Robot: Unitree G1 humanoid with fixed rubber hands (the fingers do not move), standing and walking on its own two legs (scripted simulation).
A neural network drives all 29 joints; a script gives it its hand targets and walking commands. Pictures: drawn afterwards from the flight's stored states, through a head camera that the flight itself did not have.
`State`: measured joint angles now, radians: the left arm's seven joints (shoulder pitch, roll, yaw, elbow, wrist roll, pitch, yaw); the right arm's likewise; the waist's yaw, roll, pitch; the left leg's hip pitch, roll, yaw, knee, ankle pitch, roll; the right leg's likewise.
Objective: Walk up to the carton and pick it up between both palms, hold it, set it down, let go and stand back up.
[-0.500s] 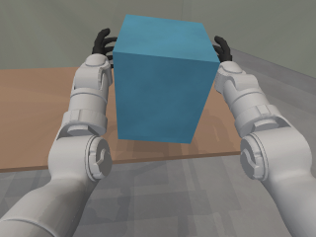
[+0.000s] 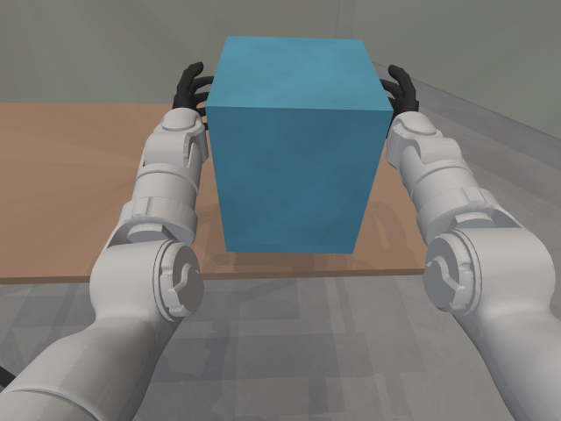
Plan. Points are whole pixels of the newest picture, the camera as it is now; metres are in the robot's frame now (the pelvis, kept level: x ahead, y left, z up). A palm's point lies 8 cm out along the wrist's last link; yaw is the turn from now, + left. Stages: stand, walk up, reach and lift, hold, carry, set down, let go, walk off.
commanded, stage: set down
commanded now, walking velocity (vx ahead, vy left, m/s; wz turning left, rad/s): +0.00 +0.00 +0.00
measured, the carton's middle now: (292, 148) +0.46 +0.03 +0.18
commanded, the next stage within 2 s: none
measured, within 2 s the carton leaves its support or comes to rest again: rests again in 1.98 s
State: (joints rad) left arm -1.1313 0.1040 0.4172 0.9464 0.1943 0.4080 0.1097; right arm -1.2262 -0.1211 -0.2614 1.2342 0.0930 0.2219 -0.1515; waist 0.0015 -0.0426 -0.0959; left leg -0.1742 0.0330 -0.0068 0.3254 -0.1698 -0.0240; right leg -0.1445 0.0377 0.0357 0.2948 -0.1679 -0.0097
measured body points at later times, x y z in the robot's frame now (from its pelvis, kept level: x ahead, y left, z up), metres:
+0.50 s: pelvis +0.02 +0.00 +0.00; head +0.01 -0.01 +0.45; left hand +0.47 +0.16 +0.21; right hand +0.47 -0.13 +0.18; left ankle +0.00 +0.13 -0.75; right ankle -0.01 -0.11 -0.75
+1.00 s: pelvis +0.01 +0.00 +0.00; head +0.00 +0.01 +0.45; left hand +0.46 +0.17 +0.20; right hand +0.46 -0.12 +0.19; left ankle +0.00 +0.13 -0.75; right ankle -0.01 -0.11 -0.75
